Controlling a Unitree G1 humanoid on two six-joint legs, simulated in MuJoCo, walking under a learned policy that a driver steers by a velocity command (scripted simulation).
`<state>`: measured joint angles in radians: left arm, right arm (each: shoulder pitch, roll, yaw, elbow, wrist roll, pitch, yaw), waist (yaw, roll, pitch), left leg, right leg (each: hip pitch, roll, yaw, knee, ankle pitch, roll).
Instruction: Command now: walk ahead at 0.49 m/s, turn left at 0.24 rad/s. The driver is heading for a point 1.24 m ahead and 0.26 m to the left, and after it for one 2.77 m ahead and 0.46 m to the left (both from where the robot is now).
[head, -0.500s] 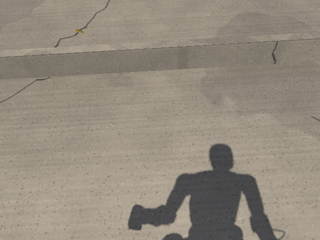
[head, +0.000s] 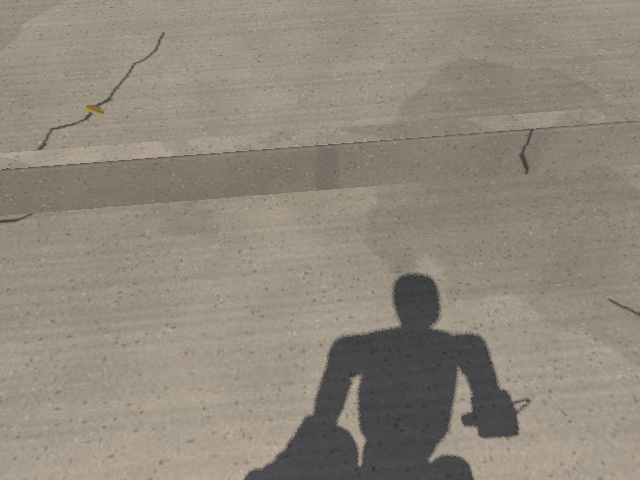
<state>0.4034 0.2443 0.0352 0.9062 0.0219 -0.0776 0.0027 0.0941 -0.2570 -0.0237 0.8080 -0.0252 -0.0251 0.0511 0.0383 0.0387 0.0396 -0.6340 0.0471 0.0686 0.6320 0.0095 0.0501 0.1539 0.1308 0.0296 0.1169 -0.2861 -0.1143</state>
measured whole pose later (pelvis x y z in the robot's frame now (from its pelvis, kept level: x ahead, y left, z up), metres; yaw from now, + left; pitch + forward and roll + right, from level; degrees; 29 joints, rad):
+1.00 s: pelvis +0.56 +0.09 +0.01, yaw +27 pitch +2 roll -1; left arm 0.45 0.25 0.03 0.93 0.01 -0.09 -0.02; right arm 0.06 -0.26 -0.02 0.75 -0.04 -0.02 0.06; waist 0.08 0.04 0.02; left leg -0.57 0.05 0.01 0.66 -0.11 0.03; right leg -0.01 0.02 -0.10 0.24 -0.26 -0.02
